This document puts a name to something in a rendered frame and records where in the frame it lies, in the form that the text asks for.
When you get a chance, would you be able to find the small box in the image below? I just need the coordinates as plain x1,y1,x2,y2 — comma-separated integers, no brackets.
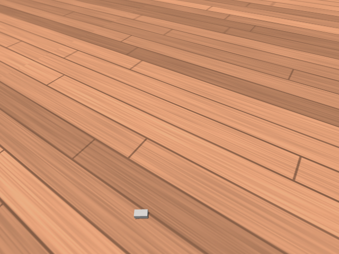
134,209,148,219

